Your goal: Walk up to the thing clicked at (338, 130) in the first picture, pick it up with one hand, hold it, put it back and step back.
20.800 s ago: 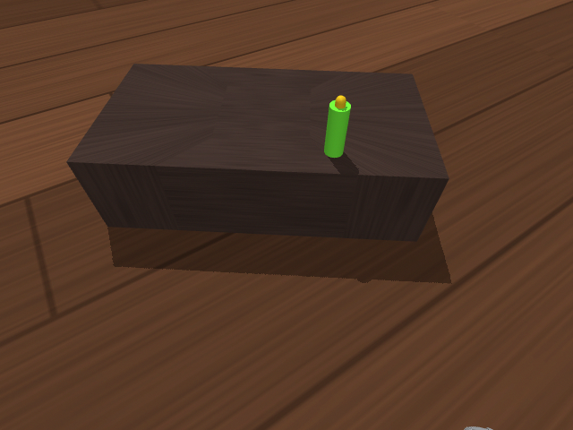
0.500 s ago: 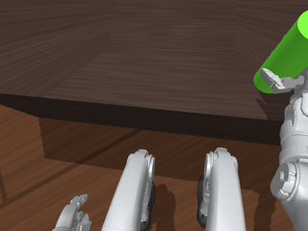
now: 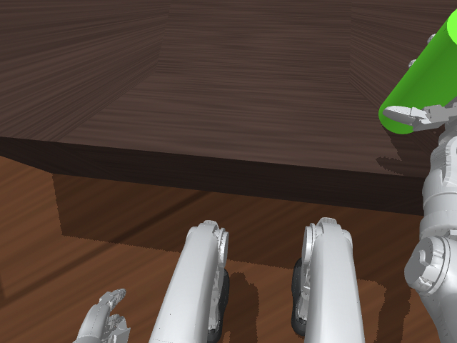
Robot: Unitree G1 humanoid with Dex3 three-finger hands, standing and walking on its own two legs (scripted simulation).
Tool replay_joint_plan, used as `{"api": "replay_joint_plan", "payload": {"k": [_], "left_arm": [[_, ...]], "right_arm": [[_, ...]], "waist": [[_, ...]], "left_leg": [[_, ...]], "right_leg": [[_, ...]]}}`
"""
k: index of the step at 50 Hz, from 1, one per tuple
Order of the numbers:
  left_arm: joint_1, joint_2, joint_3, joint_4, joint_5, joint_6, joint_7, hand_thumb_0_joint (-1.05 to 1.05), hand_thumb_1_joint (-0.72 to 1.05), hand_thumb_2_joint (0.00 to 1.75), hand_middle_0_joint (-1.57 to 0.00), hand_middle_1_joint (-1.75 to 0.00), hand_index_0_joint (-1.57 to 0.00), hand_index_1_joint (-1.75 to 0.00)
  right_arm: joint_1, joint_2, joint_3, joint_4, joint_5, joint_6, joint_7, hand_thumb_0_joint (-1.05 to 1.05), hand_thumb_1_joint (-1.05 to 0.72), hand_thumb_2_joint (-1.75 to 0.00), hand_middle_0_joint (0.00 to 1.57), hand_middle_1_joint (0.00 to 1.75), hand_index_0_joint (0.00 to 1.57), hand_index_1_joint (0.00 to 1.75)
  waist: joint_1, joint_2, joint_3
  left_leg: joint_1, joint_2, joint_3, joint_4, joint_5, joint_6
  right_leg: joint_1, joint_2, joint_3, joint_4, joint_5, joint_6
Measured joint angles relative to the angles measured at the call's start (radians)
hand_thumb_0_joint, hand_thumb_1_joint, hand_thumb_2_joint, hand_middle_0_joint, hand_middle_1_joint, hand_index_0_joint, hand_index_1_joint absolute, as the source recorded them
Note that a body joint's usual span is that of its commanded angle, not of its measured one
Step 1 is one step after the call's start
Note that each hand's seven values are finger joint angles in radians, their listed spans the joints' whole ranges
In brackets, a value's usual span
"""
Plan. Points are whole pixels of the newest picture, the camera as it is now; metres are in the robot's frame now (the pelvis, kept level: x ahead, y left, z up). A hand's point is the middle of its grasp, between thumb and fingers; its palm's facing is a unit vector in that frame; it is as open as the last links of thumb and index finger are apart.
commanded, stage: open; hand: right
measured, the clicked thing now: (439, 74) +0.49 -0.28 +0.04
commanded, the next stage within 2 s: withdraw in 0.10 s
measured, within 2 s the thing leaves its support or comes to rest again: neither
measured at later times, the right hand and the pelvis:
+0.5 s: hand out of the picture +0.49 -0.32 +0.05, palm faces +0.36 +0.93 -0.03, open 16.4 cm; pelvis +0.00 +0.00 +0.01, yaw +0 degrees
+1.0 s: hand out of the picture +0.44 -0.40 +0.16, palm faces +0.46 +0.82 -0.35, open 17.2 cm; pelvis +0.03 -0.01 +0.17, yaw -2 degrees
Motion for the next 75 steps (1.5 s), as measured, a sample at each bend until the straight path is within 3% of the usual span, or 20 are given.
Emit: {"api": "replay_joint_plan", "payload": {"k": [9,18,28,34,36,38,41,44,49,53,55,60,69,75], "left_arm": [[0.0,0.001,0.002,-0.008,-0.003,0.001,0.0,0.0,0.91,0.89,-0.2,-0.3,-0.2,-0.3],[-0.005,0.001,-0.002,-0.012,-0.004,0.008,0.003,0.0,0.91,0.89,-0.2,-0.3,-0.2,-0.29],[0.007,0.001,-0.019,-0.014,-0.033,0.018,0.029,0.0,0.91,0.88,-0.2,-0.29,-0.2,-0.29],[0.044,0.014,-0.022,-0.007,-0.054,0.008,0.033,0.0,0.91,0.88,-0.2,-0.3,-0.2,-0.29],[0.057,0.021,-0.019,-0.007,-0.06,0.003,0.032,0.0,0.91,0.88,-0.2,-0.3,-0.21,-0.29],[0.06,0.021,-0.015,-0.015,-0.07,0.016,0.029,0.0,0.91,0.88,-0.2,-0.3,-0.21,-0.29],[0.072,0.017,-0.009,-0.038,-0.08,0.042,0.019,0.0,0.9,0.88,-0.2,-0.29,-0.2,-0.29],[0.081,0.011,-0.01,-0.051,-0.087,0.059,0.017,0.0,0.89,0.89,-0.2,-0.29,-0.2,-0.29],[0.106,-0.005,-0.016,-0.058,-0.088,0.066,0.035,0.0,0.89,0.89,-0.2,-0.29,-0.2,-0.29],[0.133,-0.007,-0.025,-0.053,-0.087,0.061,0.05,0.0,0.89,0.89,-0.2,-0.29,-0.2,-0.29],[0.148,-0.002,-0.024,-0.051,-0.091,0.057,0.054,0.0,0.9,0.89,-0.2,-0.29,-0.2,-0.29],[0.174,0.007,-0.016,-0.054,-0.104,0.051,0.063,0.0,0.9,0.89,-0.2,-0.29,-0.2,-0.29],[0.155,-0.025,-0.028,-0.061,-0.124,0.042,0.095,0.0,0.9,0.89,-0.2,-0.29,-0.2,-0.29],[0.117,-0.062,-0.039,-0.086,-0.123,0.021,0.123,0.01,0.9,0.89,-0.2,-0.29,-0.2,-0.29]], "right_arm": [[0.001,-0.003,-0.006,-0.001,0.004,0.01,0.007,-0.01,0.48,-0.32,0.65,0.51,0.67,0.51],[0.003,-0.023,-0.033,-0.014,-0.005,0.023,0.02,-0.01,0.46,-0.24,0.4,0.34,0.41,0.34],[-0.03,-0.157,-0.101,0.006,0.007,0.101,0.065,-0.01,0.53,-0.12,0.14,0.14,0.15,0.14],[-0.03,-0.217,-0.104,0.043,0.033,0.142,0.119,-0.01,0.57,-0.08,0.07,0.09,0.08,0.09],[-0.016,-0.215,-0.09,0.049,0.046,0.148,0.134,-0.01,0.57,-0.08,0.05,0.08,0.07,0.08],[0.004,-0.223,-0.062,0.06,-0.015,0.186,0.116,-0.01,0.56,-0.08,0.05,0.07,0.06,0.07],[0.045,-0.207,-0.029,0.044,-0.087,0.27,0.057,-0.01,0.52,-0.08,0.05,0.07,0.06,0.06],[0.109,-0.189,-0.005,0.024,-0.136,0.326,-0.007,-0.01,0.48,-0.08,0.05,0.06,0.07,0.06],[0.176,-0.187,0.02,0.045,-0.171,0.366,-0.131,-0.01,0.48,-0.07,0.06,0.06,0.07,0.06],[0.182,-0.194,0.045,0.115,-0.172,0.381,-0.199,-0.01,0.49,-0.08,0.06,0.06,0.07,0.06],[0.198,-0.19,0.077,0.138,-0.162,0.386,-0.22,-0.01,0.47,-0.09,0.06,0.07,0.07,0.06],[0.302,-0.116,0.165,0.108,-0.138,0.428,-0.243,-0.01,0.45,-0.11,0.06,0.07,0.07,0.07],[0.646,0.123,0.298,-0.217,-0.097,0.481,-0.265,-0.01,0.45,-0.11,0.07,0.07,0.07,0.07],[0.858,0.208,0.388,-0.423,-0.076,0.496,-0.288,-0.01,0.47,-0.1,0.07,0.07,0.07,0.07]], "waist": [[-0.001,-0.001,0.001],[0.003,0.0,0.009],[0.014,-0.007,0.016],[0.011,-0.017,0.01],[0.008,-0.02,0.006],[0.007,-0.017,0.018],[0.004,-0.013,0.029],[0.005,-0.012,0.035],[0.01,-0.008,0.043],[0.006,-0.006,0.047],[0.001,-0.009,0.049],[-0.015,-0.015,0.059],[-0.042,-0.007,0.099],[-0.066,-0.011,0.108]], "left_leg": [[0.0,-0.001,0.002,-0.002,0.002,0.002],[0.004,-0.006,0.005,-0.001,0.004,0.002],[0.091,-0.008,0.007,-0.095,0.027,0.002],[0.192,-0.003,0.007,-0.201,0.044,-0.001],[0.229,-0.002,0.007,-0.237,0.05,-0.002],[0.276,-0.004,0.004,-0.279,0.061,-0.004],[0.357,-0.004,-0.002,-0.362,0.085,-0.007],[0.458,-0.007,-0.006,-0.46,0.113,-0.009],[0.659,-0.004,-0.007,-0.64,0.165,-0.012],[0.808,0.004,-0.006,-0.782,0.211,-0.016],[0.877,0.01,-0.008,-0.846,0.232,-0.019],[1.02,0.025,-0.021,-0.974,0.275,-0.025],[1.214,0.053,-0.044,-1.112,0.317,-0.03],[1.31,0.063,-0.047,-1.156,0.322,-0.031]], "right_leg": [[0.001,0.0,0.002,-0.003,0.002,0.002],[0.005,-0.004,0.006,0.002,0.0,0.003],[0.091,-0.007,0.005,-0.081,0.013,0.002],[0.187,-0.004,0.0,-0.175,0.023,-0.002],[0.222,-0.003,-0.001,-0.206,0.026,-0.004],[0.27,-0.006,-0.005,-0.243,0.03,-0.005],[0.353,-0.007,-0.014,-0.32,0.047,-0.007],[0.454,-0.011,-0.021,-0.407,0.065,-0.009],[0.648,-0.008,-0.028,-0.567,0.103,-0.011],[0.79,0.001,-0.032,-0.693,0.141,-0.015],[0.856,0.006,-0.036,-0.749,0.157,-0.019],[0.996,0.021,-0.055,-0.867,0.192,-0.03],[1.202,0.046,-0.087,-1.016,0.235,-0.039],[1.305,0.055,-0.094,-1.074,0.247,-0.034]]}}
